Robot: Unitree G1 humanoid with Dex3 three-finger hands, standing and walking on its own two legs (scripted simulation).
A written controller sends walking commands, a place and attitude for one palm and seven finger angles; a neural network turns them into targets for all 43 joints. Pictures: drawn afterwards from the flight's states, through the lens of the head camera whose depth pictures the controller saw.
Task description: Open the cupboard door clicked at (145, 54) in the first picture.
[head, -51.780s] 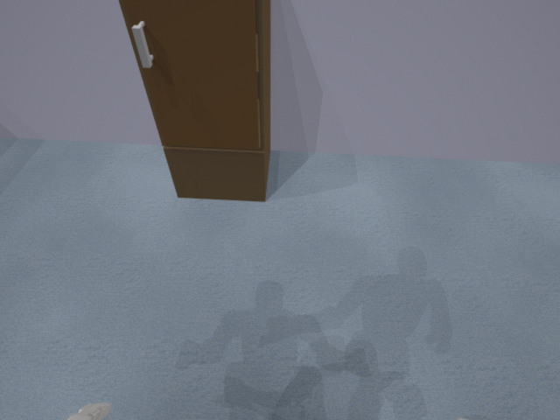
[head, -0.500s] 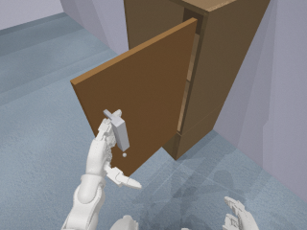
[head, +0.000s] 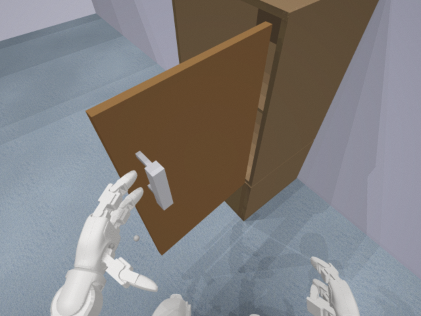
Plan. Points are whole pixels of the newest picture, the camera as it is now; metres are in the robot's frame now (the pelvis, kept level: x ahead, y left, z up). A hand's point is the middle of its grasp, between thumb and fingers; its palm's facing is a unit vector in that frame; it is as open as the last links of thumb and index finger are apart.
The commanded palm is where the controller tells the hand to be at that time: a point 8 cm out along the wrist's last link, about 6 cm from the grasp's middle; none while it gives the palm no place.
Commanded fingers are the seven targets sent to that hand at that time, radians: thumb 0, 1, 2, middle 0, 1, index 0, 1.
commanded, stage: slide the hand sideways off the handle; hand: left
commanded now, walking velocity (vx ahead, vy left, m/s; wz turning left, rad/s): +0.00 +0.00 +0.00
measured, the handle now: (153, 180) +0.35 +0.13 +0.07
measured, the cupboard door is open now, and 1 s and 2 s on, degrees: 95 94 94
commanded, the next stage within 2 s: draw the hand back to the body in 0.26 s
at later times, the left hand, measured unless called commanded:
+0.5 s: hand (115, 247) +0.22 +0.17 +0.07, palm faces -0.07 -1.00 -0.04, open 16.3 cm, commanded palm +0.19 +0.24 +0.09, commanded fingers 0.00 -0.50 0.30 -0.15 -0.30 -0.15 -0.30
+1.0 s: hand (52, 241) +0.20 +0.23 +0.14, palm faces +0.18 -0.95 -0.27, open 15.4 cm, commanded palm +0.17 +0.28 +0.16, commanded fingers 0.00 -0.05 0.50 -0.17 -0.30 -0.17 -0.30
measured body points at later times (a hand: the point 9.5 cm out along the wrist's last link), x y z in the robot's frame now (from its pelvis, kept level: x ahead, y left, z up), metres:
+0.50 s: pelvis +0.00 +0.00 -0.01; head +0.04 +0.00 +0.44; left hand +0.22 +0.22 +0.08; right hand +0.17 -0.23 -0.09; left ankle +0.05 +0.13 -0.67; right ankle -0.02 -0.09 -0.67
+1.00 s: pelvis +0.01 +0.01 +0.04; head +0.00 +0.00 +0.49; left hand +0.19 +0.28 +0.15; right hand +0.20 -0.21 -0.03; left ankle +0.05 +0.13 -0.67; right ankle -0.03 -0.09 -0.67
